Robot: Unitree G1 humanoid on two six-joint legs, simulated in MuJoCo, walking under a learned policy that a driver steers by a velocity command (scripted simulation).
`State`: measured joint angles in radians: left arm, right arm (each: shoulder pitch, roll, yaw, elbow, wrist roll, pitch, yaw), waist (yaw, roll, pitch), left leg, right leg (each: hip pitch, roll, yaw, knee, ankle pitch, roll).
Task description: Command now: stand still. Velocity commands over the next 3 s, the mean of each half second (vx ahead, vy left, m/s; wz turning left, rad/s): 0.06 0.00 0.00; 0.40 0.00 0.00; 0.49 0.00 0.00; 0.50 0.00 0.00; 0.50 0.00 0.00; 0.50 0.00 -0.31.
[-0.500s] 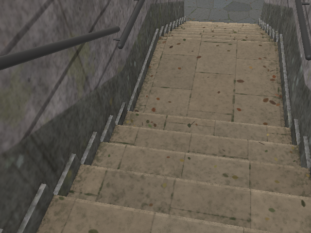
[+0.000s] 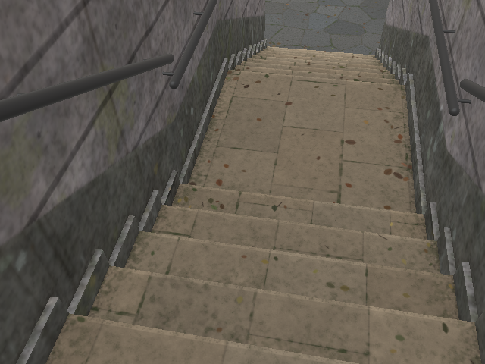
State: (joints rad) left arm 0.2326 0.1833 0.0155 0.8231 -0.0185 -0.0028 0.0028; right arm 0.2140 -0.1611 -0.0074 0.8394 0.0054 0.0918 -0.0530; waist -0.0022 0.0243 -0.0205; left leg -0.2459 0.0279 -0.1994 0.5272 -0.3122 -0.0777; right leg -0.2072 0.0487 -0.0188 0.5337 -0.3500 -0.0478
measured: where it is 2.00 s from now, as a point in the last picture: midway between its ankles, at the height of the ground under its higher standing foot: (243, 342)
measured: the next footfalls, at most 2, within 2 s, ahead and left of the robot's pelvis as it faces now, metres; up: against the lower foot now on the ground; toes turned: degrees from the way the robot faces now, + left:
right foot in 1.00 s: +0.27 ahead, -0.07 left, -0.15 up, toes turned +0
left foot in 1.54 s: +0.61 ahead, +0.17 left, -0.31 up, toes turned +1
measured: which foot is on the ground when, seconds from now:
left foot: down 0.00-1.00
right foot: down 0.00-0.56, up 0.58-0.98, down 1.00-1.00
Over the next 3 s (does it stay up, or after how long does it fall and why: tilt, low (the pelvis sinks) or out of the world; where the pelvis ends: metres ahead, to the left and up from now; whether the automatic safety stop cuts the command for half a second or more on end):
stays up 1.22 0.11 -0.63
